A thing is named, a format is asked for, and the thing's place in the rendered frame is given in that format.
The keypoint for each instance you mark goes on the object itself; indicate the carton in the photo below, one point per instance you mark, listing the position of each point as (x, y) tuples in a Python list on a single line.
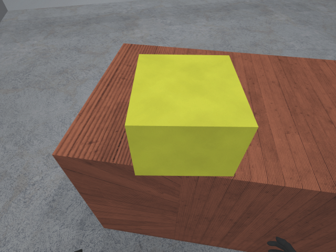
[(188, 115)]

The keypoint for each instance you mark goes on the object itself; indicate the pedestal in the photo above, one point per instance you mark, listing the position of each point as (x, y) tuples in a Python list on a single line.
[(285, 185)]

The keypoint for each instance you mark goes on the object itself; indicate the robot right hand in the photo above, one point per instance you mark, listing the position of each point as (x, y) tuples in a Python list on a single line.
[(282, 244)]

